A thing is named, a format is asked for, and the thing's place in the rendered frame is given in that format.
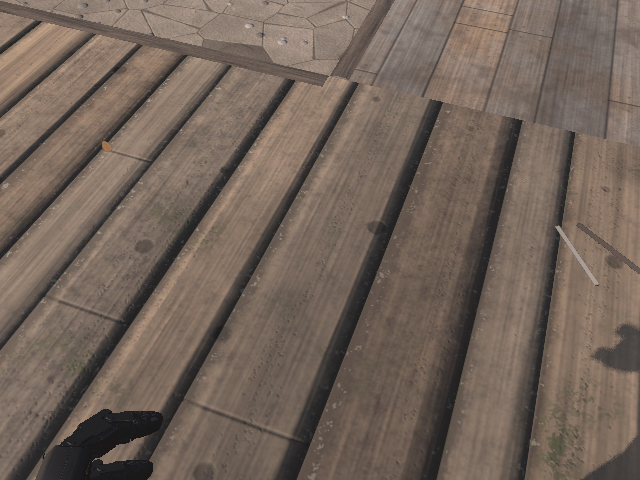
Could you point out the robot left hand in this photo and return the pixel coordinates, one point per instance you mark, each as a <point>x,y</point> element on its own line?
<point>93,438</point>

